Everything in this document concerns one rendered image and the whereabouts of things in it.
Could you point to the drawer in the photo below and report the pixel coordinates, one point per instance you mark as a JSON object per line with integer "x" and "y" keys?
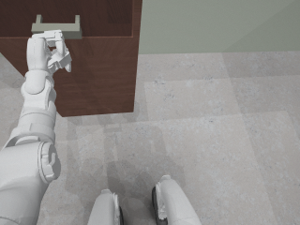
{"x": 98, "y": 18}

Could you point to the cabinet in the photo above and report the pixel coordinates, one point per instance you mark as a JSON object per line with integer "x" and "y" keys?
{"x": 103, "y": 72}

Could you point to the robot left hand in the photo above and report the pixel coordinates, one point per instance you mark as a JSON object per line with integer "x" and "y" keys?
{"x": 39, "y": 56}

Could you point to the robot left thigh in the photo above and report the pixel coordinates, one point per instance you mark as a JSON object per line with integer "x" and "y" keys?
{"x": 105, "y": 210}

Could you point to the left robot upper arm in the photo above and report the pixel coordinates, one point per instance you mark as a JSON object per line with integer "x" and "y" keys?
{"x": 26, "y": 171}

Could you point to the handle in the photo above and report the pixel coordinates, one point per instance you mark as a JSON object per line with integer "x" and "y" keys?
{"x": 69, "y": 30}

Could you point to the right robot foot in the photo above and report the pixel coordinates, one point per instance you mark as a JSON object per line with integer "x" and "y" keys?
{"x": 159, "y": 221}

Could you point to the robot left forearm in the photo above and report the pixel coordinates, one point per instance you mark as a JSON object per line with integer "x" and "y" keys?
{"x": 38, "y": 116}

